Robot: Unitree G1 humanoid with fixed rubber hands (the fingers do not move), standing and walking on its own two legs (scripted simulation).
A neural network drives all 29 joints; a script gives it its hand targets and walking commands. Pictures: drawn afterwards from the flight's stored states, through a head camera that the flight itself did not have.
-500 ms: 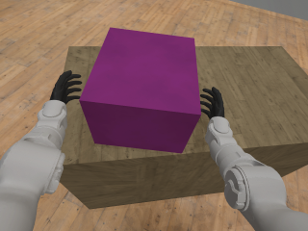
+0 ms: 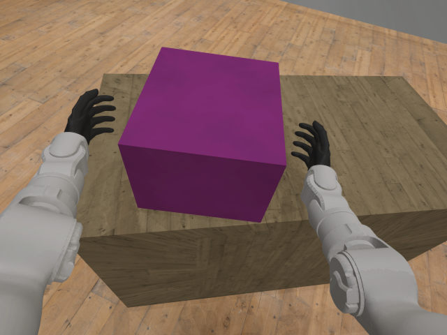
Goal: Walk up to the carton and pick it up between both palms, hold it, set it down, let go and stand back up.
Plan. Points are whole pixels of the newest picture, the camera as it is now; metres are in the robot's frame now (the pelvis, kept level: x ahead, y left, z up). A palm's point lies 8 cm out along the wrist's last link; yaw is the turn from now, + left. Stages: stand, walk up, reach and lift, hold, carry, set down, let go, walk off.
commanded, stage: set down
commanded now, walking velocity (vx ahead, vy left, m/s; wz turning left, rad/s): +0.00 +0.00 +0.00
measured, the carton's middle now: (210, 133) +0.54 +0.00 +0.03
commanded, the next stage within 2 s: none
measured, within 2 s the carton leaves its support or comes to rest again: neither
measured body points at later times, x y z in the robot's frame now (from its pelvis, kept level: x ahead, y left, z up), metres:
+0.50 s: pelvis -0.01 +0.00 +0.00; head +0.01 +0.02 +0.45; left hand +0.43 +0.24 +0.10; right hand +0.37 -0.21 +0.07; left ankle +0.01 +0.10 -0.72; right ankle +0.06 -0.16 -0.72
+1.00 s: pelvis +0.00 -0.01 +0.01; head +0.01 +0.01 +0.46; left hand +0.40 +0.24 +0.08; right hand +0.33 -0.22 +0.05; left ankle +0.01 +0.10 -0.72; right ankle +0.06 -0.16 -0.72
